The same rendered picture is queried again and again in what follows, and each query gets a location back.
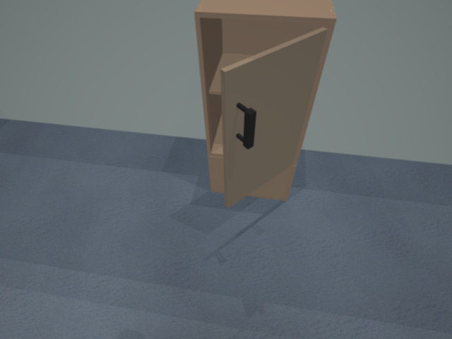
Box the handle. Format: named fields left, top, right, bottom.
left=236, top=102, right=256, bottom=149

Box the cupboard door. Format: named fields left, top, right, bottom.
left=220, top=28, right=328, bottom=209

